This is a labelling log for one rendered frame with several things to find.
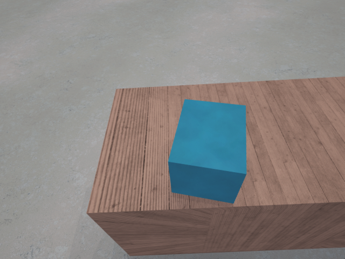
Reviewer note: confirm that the carton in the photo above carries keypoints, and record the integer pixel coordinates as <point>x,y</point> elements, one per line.
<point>208,155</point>

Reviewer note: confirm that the pedestal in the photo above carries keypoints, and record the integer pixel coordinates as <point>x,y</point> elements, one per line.
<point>293,195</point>

